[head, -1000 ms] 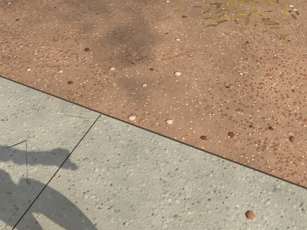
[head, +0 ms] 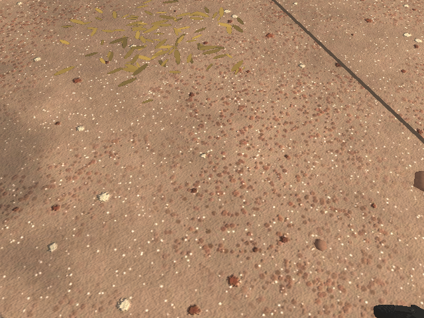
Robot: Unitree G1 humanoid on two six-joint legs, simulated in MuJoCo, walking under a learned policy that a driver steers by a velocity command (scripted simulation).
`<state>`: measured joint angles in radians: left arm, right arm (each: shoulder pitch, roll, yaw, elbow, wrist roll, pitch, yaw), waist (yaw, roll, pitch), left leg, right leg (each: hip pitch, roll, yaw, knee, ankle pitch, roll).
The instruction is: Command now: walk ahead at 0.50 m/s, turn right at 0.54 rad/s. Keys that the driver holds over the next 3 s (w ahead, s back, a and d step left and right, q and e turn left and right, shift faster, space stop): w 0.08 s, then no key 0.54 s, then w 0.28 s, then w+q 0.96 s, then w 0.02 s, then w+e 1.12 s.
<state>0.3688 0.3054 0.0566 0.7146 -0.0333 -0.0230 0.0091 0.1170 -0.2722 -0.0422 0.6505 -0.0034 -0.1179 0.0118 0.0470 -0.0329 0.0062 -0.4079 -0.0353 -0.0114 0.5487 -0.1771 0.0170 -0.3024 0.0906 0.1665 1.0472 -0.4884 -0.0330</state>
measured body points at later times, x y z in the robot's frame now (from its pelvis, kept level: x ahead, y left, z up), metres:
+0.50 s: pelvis +0.19 -0.04 +0.00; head +0.22 -0.05 +0.45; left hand +0.41 +0.18 -0.08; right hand +0.23 -0.32 -0.13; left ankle +0.14 +0.12 -0.68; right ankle +0.27 -0.14 -0.73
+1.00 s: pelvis +0.29 -0.06 +0.01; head +0.30 -0.07 +0.46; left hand +0.43 +0.21 -0.09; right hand +0.30 -0.34 -0.13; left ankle +0.24 +0.10 -0.70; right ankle +0.27 -0.15 -0.73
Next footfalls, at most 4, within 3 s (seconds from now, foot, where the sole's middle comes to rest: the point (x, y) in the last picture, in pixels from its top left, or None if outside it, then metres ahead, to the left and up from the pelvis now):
0.36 right None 0.31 -0.16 -0.76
0.66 left None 0.28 0.11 -0.76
1.42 left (202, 267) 0.66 0.08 -0.80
1.90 right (225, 185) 1.01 0.02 -0.80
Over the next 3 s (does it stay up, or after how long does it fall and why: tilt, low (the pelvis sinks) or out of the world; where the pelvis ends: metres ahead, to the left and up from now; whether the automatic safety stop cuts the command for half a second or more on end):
stays up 1.34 0.17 -0.03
